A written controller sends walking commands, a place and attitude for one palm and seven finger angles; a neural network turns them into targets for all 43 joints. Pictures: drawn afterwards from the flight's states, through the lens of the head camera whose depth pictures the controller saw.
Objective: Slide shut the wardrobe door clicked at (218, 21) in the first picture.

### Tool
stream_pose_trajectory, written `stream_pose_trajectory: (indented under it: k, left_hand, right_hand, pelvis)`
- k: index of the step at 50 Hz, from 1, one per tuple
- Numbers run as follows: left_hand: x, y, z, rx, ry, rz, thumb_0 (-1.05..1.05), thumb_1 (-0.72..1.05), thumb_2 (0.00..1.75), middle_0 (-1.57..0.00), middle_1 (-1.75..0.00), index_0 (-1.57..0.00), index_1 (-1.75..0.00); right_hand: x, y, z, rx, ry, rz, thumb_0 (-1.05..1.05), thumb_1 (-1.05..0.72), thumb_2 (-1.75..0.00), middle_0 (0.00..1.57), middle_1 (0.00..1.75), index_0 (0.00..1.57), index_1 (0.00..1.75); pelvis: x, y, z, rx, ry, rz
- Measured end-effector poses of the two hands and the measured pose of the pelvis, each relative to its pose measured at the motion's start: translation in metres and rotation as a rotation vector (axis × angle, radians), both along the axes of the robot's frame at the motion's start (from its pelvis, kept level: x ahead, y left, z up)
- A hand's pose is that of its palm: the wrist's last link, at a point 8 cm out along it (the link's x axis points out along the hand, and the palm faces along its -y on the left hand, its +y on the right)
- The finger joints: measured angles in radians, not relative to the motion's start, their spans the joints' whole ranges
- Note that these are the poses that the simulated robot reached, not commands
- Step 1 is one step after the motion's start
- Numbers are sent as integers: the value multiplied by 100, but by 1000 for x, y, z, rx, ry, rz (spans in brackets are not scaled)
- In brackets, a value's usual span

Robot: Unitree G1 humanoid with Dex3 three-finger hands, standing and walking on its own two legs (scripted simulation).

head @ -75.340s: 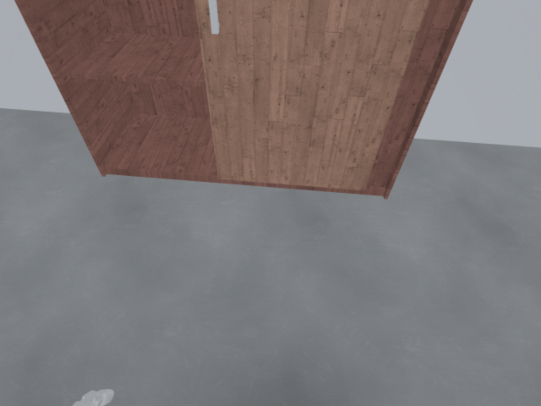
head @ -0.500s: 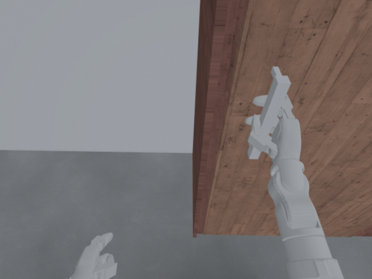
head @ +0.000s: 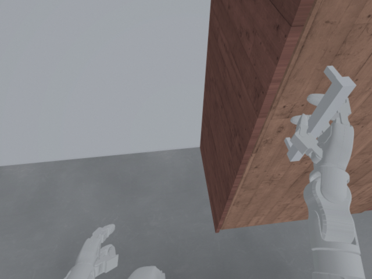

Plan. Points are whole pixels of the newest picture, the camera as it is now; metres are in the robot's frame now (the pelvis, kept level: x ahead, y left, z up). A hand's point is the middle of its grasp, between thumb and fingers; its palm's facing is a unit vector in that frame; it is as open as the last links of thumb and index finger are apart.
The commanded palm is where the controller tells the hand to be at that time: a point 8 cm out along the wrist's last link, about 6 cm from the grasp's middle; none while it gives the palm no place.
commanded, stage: stop walking and hold the door there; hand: right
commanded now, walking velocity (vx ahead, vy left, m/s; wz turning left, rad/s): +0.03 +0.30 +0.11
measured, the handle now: (309, 119) +0.38 -0.26 +0.14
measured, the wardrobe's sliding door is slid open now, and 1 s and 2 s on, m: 0.00 0.00 0.00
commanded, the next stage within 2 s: none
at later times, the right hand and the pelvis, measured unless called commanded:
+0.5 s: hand (304, 135) +0.34 -0.24 +0.13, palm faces +0.55 +0.76 -0.35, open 6.5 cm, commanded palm +0.29 -0.26 +0.14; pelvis +0.07 +0.08 +0.00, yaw +5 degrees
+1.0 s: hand (304, 135) +0.34 -0.24 +0.13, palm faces +0.56 +0.74 -0.38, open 6.3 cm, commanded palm +0.28 -0.26 +0.14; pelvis +0.07 +0.10 +0.01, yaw +7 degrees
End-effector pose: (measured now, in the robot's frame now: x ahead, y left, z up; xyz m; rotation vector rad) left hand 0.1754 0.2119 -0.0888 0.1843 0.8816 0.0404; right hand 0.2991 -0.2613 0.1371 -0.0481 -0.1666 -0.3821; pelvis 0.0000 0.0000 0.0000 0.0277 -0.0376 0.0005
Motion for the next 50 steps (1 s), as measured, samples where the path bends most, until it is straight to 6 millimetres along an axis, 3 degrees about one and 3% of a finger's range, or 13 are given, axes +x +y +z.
stream_pose_trajectory:
  k: [3, 6, 10, 12, 16, 21, 27, 36, 50]
  left_hand:
    - [14, 16, 5, -4, -2, -28, 1, 91, 90, -19, -30, -20, -30]
    - [29, 38, 3, -14, -17, -15, 1, 90, 90, -20, -30, -20, -30]
    - [52, 75, -17, -27, -91, -1, 1, 90, 90, -20, -30, -21, -30]
    - [59, 94, -25, -11, -108, 25, 1, 90, 90, -20, -30, -21, -30]
    - [54, 124, -16, 46, -100, 99, 1, 91, 90, -20, -30, -20, -30]
    - [34, 147, 5, 146, -79, 154, 1, 91, 90, -19, -30, -20, -30]
    - [16, 145, 20, 145, -93, 206, 1, 91, 90, -19, -30, -20, -30]
    - [18, 131, 4, 54, -73, 188, 1, 90, 90, -20, -30, -20, -30]
    - [19, 152, 20, 109, -120, 227, 1, 90, 90, -20, -30, -21, -30]
  right_hand:
    - [0, 2, 0, -11, 7, -46, 0, -73, -87, 42, 140, 15, 140]
    - [-1, -2, 1, -149, 29, -72, -5, -68, -85, 43, 140, 17, 140]
    - [-2, -7, 4, -334, 61, -153, -16, -59, -82, 44, 140, 22, 140]
    - [-3, -6, 6, -370, 88, -199, -20, -56, -82, 44, 140, 24, 140]
    - [-4, -4, 8, -358, 139, -239, -21, -56, -80, 45, 140, 29, 140]
    - [-4, -6, 8, -367, 123, -223, -21, -55, -79, 45, 140, 33, 140]
    - [-4, -4, 7, -324, 114, -231, -18, -56, -80, 46, 140, 32, 140]
    - [-6, -2, 9, -352, 168, -274, -21, -58, -74, 46, 140, 31, 140]
    - [-5, -3, 10, -335, 170, -260, -20, -58, -74, 46, 140, 34, 140]
  pelvis:
    - [10, 18, 4, 25, 2, 8]
    - [23, 40, 1, 40, -2, 39]
    - [42, 75, -24, 15, -41, 47]
    - [45, 81, -27, 34, -60, 56]
    - [53, 82, -14, 0, -36, 82]
    - [61, 82, -6, -4, -6, 59]
    - [72, 84, 5, -18, 2, 81]
    - [79, 97, 5, -6, 20, 102]
    - [72, 97, 8, -16, 25, 115]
